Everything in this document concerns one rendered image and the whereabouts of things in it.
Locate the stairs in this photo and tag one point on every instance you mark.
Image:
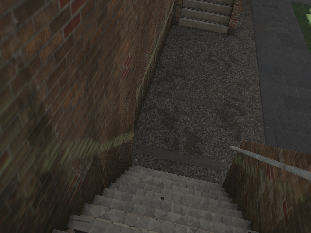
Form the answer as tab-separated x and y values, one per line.
209	15
144	200

